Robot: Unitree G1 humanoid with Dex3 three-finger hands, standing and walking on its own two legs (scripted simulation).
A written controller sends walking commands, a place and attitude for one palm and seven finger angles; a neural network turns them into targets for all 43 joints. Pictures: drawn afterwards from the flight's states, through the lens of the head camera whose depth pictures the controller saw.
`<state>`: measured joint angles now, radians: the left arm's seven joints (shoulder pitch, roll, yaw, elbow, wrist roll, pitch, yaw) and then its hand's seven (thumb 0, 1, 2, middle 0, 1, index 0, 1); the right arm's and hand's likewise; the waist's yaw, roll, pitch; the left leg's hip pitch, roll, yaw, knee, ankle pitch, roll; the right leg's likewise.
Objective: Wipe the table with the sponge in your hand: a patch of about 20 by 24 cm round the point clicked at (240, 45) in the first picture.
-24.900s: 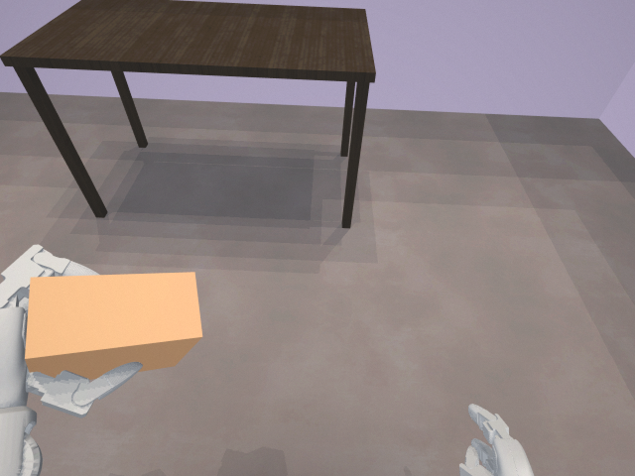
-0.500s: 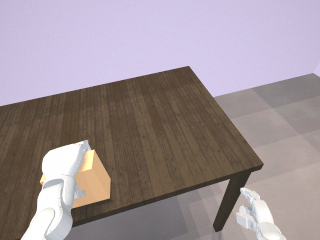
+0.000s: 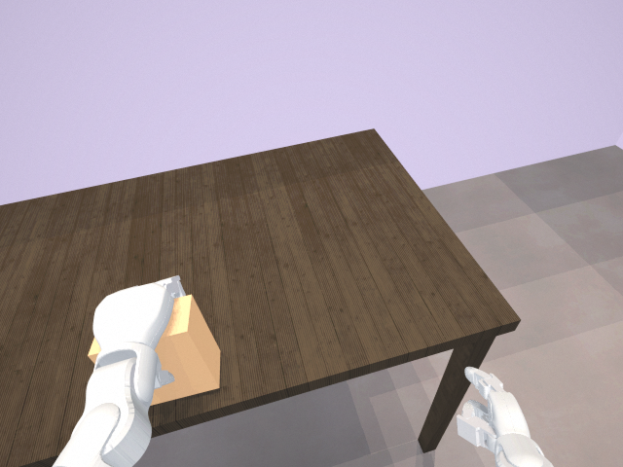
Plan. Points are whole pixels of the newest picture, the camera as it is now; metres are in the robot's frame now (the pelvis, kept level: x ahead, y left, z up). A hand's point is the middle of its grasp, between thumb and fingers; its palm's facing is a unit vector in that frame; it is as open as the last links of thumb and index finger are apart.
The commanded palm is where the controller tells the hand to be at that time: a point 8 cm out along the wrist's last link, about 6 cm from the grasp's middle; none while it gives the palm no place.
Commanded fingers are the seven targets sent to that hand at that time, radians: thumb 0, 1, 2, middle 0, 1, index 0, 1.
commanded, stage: wipe forward along the first lane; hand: left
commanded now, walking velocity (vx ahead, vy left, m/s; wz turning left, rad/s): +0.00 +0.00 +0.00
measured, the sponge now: (168, 362) +0.24 +0.26 -0.01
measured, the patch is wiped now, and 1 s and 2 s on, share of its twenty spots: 0.05 0.20 0.50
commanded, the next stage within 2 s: slide across to the middle lane in 1.62 s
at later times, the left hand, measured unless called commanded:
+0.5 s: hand (157, 308) +0.29 +0.28 +0.04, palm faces -0.08 -0.06 -0.99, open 10.6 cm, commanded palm +0.28 +0.28 +0.08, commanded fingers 0.00 0.10 1.30 -1.20 -1.60 -1.20 -1.60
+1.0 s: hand (156, 278) +0.34 +0.30 +0.05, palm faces -0.12 -0.03 -0.99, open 10.6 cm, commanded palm +0.33 +0.30 +0.08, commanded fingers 0.00 0.10 1.30 -1.20 -1.60 -1.20 -1.60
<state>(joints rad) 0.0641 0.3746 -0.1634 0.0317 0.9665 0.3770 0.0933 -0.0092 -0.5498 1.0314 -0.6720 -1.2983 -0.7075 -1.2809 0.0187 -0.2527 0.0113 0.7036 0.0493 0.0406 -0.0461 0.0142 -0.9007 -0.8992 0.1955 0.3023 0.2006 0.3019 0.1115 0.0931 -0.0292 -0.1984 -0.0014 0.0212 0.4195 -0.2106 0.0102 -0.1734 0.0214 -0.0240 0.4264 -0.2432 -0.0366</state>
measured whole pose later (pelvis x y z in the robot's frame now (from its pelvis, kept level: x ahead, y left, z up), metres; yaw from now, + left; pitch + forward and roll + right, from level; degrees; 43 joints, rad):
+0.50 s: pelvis -0.01 -0.01 +0.00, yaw +1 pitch +2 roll +0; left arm -0.18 0.41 -0.11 0.33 0.97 0.30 0.07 -0.01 -0.57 1.03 -0.70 -1.28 -0.73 -1.26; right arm 0.09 -0.28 0.00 0.72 0.07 0.06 -0.07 0.01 -0.90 -0.90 0.20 0.30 0.20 0.30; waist 0.08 0.08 -0.06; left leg -0.30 0.01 0.00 0.47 -0.22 0.00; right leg -0.27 0.03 -0.04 0.48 -0.25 -0.05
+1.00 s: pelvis -0.01 -0.01 -0.01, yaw +1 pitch +6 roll +0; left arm -0.44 0.50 -0.04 0.69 0.98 0.17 0.10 0.01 -0.58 1.04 -0.71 -1.27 -0.74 -1.25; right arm 0.17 -0.29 -0.01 0.74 0.09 0.06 -0.08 0.01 -0.90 -0.90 0.20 0.30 0.20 0.30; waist 0.03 0.07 -0.08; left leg -0.42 0.01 0.00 0.53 -0.22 0.01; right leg -0.38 0.04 -0.05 0.52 -0.25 -0.05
